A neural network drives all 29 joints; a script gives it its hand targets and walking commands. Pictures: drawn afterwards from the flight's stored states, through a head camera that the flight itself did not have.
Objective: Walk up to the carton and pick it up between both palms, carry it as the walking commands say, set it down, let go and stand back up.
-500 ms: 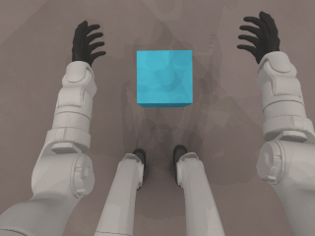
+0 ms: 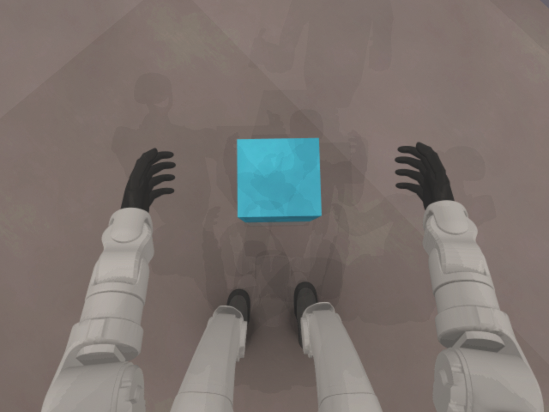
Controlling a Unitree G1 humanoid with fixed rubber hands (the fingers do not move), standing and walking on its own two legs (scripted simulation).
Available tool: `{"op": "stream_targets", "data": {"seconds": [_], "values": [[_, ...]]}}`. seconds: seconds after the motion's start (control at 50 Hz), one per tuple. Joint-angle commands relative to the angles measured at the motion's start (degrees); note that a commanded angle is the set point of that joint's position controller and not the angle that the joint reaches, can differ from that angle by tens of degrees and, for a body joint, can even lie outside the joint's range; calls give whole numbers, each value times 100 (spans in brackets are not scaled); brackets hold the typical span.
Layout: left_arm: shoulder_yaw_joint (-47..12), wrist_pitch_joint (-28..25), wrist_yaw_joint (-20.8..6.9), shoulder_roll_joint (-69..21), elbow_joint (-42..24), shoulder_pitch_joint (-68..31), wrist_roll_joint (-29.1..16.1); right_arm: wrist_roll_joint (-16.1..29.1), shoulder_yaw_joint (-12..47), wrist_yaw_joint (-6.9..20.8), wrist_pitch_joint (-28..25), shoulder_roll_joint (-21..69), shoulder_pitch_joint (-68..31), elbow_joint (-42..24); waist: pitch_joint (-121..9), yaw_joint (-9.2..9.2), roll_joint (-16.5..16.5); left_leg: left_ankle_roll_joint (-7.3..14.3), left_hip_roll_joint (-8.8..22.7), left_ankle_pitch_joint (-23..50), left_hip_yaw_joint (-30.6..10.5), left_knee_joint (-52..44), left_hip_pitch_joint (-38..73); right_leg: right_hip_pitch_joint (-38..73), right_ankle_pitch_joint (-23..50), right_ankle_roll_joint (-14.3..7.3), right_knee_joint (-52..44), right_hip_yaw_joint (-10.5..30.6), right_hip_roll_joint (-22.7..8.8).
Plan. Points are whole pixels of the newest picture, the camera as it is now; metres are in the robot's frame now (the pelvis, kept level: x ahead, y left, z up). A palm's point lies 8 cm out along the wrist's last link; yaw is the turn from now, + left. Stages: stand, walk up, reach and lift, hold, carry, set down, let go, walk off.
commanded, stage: let go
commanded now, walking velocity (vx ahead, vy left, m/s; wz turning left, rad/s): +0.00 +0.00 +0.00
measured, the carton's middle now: (277, 185) +0.47 -0.01 -0.59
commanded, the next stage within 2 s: stand in 1.00 s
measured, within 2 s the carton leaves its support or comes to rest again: neither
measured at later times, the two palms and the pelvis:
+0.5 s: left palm (54, 331) +0.22 +0.24 -0.01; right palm (485, 326) +0.22 -0.22 -0.01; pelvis +0.05 +0.01 +0.06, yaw +0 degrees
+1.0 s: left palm (49, 348) +0.20 +0.24 +0.00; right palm (495, 345) +0.21 -0.23 +0.00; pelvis +0.05 +0.01 +0.06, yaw +1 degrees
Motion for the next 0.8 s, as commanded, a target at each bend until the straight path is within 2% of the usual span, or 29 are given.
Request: {"op": "stream_targets", "data": {"seconds": [0.0,0.16,0.28,0.42,0.62,0.78], "values": [[-102,-222,-129,548,-753,34,-130,185,109,-6,-207,-599,-103,-908,-4847,-38,-171,-208,-32,2263,227,-409,2386,4472,3015,161,-261,58,-110],[-387,-541,-226,483,-221,1735,-261,345,417,57,-517,-391,1771,-499,-2825,67,-64,-118,89,1829,124,-1164,3439,4245,1944,133,-1106,-44,-131],[-655,-738,-259,659,-673,2898,-360,401,569,-20,-708,-413,3052,-924,-2199,80,-16,-99,101,2027,96,-1710,4631,5166,1873,103,-1609,-102,-63],[-864,-652,-341,757,-1043,3683,-484,432,749,17,-608,-429,4008,-1459,-834,-5,16,-75,140,1700,45,-2481,5415,6113,1398,47,-2240,-147,-26],[-817,-138,-430,916,-1133,3892,-399,396,904,159,-100,-456,4220,-1594,427,18,67,-13,135,1028,8,-2817,5566,6741,888,68,-2502,-187,-96],[-781,78,-439,948,-1132,3914,-333,343,899,137,104,-454,4361,-1643,554,-2,-4,11,81,1395,29,-2656,5879,6917,1261,89,-2436,-197,-69]]}}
